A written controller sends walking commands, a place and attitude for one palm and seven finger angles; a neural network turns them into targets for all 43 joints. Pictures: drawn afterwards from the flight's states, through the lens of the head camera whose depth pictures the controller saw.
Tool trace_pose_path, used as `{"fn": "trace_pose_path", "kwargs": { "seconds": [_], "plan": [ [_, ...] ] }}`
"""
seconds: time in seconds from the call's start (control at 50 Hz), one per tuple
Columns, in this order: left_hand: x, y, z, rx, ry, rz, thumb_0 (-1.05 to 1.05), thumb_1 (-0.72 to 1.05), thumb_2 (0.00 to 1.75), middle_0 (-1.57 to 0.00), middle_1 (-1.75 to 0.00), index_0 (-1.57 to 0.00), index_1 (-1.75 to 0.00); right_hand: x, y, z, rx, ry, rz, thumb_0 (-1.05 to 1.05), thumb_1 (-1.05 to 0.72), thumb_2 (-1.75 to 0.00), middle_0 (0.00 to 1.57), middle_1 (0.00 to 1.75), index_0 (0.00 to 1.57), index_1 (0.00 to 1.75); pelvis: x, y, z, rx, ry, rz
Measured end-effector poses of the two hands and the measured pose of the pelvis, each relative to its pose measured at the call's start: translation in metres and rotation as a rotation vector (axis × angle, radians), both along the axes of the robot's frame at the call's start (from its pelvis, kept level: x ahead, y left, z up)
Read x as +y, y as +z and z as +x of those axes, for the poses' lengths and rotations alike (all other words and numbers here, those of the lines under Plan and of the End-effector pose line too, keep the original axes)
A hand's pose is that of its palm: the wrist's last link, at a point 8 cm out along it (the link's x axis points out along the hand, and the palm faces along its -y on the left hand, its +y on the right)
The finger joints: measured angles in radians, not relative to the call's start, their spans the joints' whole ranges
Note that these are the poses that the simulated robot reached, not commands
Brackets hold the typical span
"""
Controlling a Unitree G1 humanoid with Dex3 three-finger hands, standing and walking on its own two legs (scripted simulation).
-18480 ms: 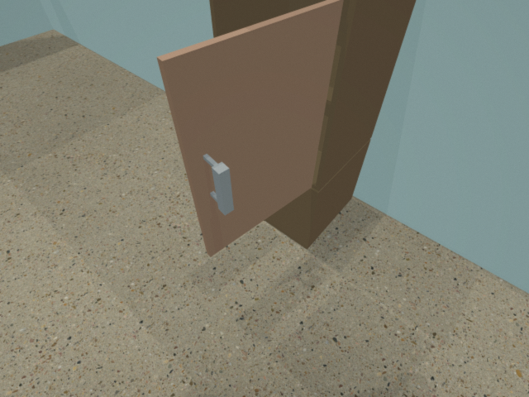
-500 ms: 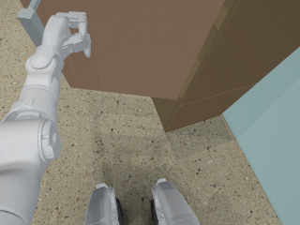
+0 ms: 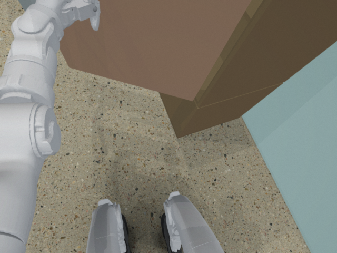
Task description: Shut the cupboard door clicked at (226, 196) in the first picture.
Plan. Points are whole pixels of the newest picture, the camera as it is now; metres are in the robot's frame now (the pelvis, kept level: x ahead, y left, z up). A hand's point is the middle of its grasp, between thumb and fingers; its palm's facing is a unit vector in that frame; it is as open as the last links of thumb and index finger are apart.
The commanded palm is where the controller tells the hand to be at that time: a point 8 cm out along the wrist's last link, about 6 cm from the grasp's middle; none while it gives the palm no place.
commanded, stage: pull the fist back off the door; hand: left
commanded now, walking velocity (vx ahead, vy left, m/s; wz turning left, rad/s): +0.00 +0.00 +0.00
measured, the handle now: out of the picture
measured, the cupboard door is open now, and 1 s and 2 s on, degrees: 57 53 53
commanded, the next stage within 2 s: draw the hand back to the body in 0.94 s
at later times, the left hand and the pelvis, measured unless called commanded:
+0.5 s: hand (106, 10) +0.59 +0.04 +0.11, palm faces +0.04 -1.00 -0.02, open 3.1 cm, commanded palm +0.55 +0.08 +0.11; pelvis +0.02 +0.00 +0.03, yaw +0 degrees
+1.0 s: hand (117, 47) +0.50 +0.03 +0.11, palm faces +0.04 -1.00 -0.06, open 3.1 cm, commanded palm +0.49 +0.08 +0.11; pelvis +0.02 -0.02 +0.05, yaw +3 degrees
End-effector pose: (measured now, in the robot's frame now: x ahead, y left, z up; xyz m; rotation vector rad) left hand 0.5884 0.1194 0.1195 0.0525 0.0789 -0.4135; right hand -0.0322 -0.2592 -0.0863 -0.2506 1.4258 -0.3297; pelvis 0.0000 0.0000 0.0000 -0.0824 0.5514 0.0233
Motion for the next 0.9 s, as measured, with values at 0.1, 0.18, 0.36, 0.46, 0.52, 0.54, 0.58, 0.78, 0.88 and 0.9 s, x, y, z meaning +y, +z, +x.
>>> {"fn": "trace_pose_path", "kwargs": {
  "seconds": [0.1, 0.18, 0.36, 0.46, 0.52, 0.54, 0.58, 0.78, 0.88, 0.9],
  "plan": [
    [-0.005, 0.001, 0.005, 0.022, 0.021, -0.034, 0.02, 0.98, 0.98, -1.3, -1.5, -1.29, -1.5, 0.006, -0.001, -0.005, 0.008, -0.007, 0.006, 0.0, -0.9, -0.9, 0.21, 0.3, 0.21, 0.3, 0.001, -0.001, 0.0, 0.006, -0.002, -0.004],
    [-0.003, -0.006, 0.008, 0.05, 0.302, -0.143, 0.03, 0.91, 0.94, -1.3, -1.5, -1.29, -1.5, 0.016, 0.001, -0.01, 0.016, 0.016, 0.052, 0.0, -0.9, -0.9, 0.21, 0.3, 0.21, 0.3, 0.002, -0.001, 0.001, 0.018, -0.006, -0.006],
    [-0.02, -0.016, -0.005, -0.052, 0.452, 0.017, 0.02, 0.9, 0.91, -1.3, -1.5, -1.29, -1.5, 0.037, 0.007, -0.025, 0.091, -0.026, 0.179, 0.0, -0.9, -0.9, 0.21, 0.3, 0.21, 0.3, 0.0, 0.012, 0.008, 0.007, -0.003, 0.009],
    [-0.025, -0.012, -0.016, -0.022, 0.445, -0.024, 0.02, 0.9, 0.9, -1.3, -1.5, -1.29, -1.5, 0.036, 0.018, -0.021, 0.092, -0.044, 0.193, 0.0, -0.9, -0.9, 0.21, 0.3, 0.21, 0.3, -0.001, 0.027, 0.017, -0.021, -0.009, 0.024],
    [-0.024, -0.007, -0.025, -0.035, 0.457, -0.017, 0.01, 0.9, 0.9, -1.3, -1.5, -1.29, -1.5, 0.03, 0.023, -0.012, 0.079, -0.032, 0.197, 0.0, -0.9, -0.9, 0.21, 0.3, 0.21, 0.3, -0.003, 0.035, 0.022, -0.042, -0.011, 0.034],
    [-0.023, -0.006, -0.028, -0.039, 0.46, -0.013, 0.01, 0.9, 0.9, -1.3, -1.5, -1.29, -1.5, 0.028, 0.025, -0.009, 0.074, -0.027, 0.197, 0.0, -0.9, -0.9, 0.21, 0.3, 0.21, 0.3, -0.004, 0.037, 0.024, -0.048, -0.01, 0.037],
    [-0.022, -0.004, -0.034, -0.046, 0.461, -0.005, 0.01, 0.9, 0.9, -1.3, -1.5, -1.29, -1.5, 0.022, 0.027, -0.001, 0.062, -0.015, 0.193, 0.0, -0.9, -0.9, 0.21, 0.3, 0.21, 0.3, -0.005, 0.041, 0.026, -0.06, -0.008, 0.042],
    [-0.026, -0.011, -0.076, -0.085, 0.447, -0.022, 0.01, 0.9, 0.9, -1.3, -1.5, -1.29, -1.5, -0.012, 0.027, 0.059, -0.038, 0.064, 0.144, 0.0, -0.91, -0.9, 0.2, 0.29, 0.2, 0.3, -0.013, 0.048, 0.032, -0.105, 0.008, 0.061],
    [-0.032, -0.012, -0.097, -0.1, 0.436, -0.002, 0.01, 0.9, 0.9, -1.3, -1.5, -1.3, -1.5, -0.018, 0.023, 0.09, -0.109, 0.099, 0.146, 0.0, -0.91, -0.9, 0.2, 0.29, 0.2, 0.3, -0.017, 0.05, 0.03, -0.129, 0.01, 0.071],
    [-0.033, -0.012, -0.101, -0.098, 0.437, 0.0, 0.01, 0.9, 0.9, -1.3, -1.5, -1.3, -1.5, -0.018, 0.022, 0.096, -0.123, 0.104, 0.148, 0.0, -0.91, -0.9, 0.2, 0.29, 0.2, 0.3, -0.017, 0.051, 0.03, -0.134, 0.011, 0.073]
  ]
}}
